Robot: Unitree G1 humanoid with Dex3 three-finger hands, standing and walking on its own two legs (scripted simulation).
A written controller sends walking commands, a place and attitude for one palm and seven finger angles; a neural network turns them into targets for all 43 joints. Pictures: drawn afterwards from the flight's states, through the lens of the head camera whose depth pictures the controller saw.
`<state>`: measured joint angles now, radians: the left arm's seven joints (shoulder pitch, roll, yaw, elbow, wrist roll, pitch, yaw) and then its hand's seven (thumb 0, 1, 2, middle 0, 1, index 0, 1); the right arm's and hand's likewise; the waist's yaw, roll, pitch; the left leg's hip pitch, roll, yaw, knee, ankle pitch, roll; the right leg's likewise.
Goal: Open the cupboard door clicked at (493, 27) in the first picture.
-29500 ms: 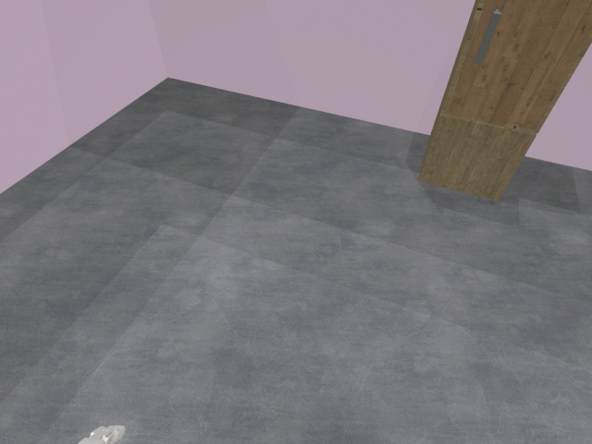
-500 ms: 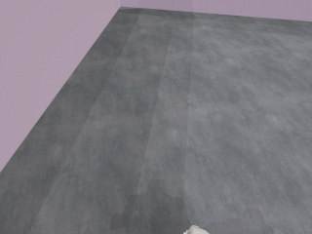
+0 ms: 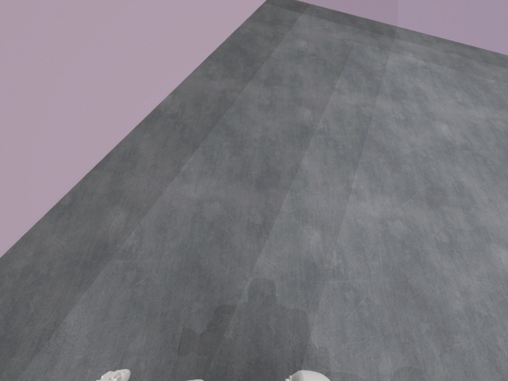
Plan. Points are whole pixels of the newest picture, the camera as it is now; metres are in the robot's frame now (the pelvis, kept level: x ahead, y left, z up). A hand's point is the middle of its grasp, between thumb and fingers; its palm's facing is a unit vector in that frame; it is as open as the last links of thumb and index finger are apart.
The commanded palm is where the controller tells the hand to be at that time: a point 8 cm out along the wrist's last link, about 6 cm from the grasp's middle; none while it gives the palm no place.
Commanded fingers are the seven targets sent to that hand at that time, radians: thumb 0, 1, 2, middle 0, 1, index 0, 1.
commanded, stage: turn to face it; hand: left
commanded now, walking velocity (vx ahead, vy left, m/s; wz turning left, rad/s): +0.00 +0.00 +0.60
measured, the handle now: out of the picture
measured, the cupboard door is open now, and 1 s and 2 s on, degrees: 49 49 49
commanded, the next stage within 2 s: none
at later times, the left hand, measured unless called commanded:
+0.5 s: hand out of the picture +0.00 +0.13 -0.16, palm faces +0.32 -0.92 -0.23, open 7.4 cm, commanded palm none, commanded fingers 0.00 0.90 0.90 -0.20 -0.30 -0.20 -0.30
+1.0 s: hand out of the picture +0.01 +0.13 -0.14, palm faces +0.56 -0.77 -0.31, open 7.4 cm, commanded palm none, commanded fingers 0.00 0.90 0.90 -0.20 -0.30 -0.20 -0.30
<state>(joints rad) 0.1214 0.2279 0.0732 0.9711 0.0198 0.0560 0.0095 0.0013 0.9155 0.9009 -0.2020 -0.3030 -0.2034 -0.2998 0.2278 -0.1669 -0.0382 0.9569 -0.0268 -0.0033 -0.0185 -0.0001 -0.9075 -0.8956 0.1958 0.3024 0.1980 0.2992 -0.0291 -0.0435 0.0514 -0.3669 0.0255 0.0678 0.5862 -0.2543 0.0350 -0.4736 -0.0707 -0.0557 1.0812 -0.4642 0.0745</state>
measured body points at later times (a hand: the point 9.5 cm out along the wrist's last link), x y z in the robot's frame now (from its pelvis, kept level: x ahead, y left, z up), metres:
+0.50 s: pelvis +0.03 -0.06 +0.01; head +0.08 -0.04 +0.45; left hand -0.01 +0.18 -0.14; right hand +0.22 -0.28 -0.13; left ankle -0.01 +0.06 -0.70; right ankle +0.03 -0.17 -0.73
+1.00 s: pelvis +0.04 -0.10 +0.00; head +0.10 -0.09 +0.45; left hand -0.02 +0.17 -0.12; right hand +0.26 -0.28 -0.15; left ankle -0.03 +0.01 -0.68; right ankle +0.11 -0.21 -0.73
